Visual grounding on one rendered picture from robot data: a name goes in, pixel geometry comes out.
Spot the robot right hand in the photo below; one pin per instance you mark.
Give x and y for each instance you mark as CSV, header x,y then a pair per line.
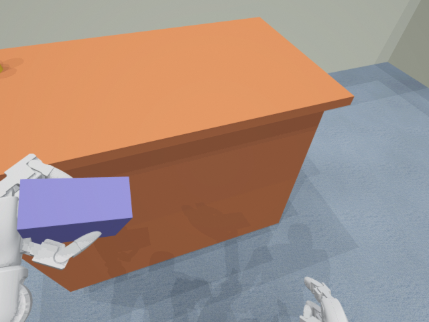
x,y
330,310

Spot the robot left hand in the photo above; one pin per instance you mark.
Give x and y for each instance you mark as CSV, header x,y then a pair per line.
x,y
12,246

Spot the robot left forearm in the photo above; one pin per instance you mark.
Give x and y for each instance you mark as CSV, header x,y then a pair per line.
x,y
15,298

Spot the table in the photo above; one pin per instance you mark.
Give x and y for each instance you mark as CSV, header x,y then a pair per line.
x,y
210,122

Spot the sponge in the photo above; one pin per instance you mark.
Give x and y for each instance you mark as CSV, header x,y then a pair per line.
x,y
65,209

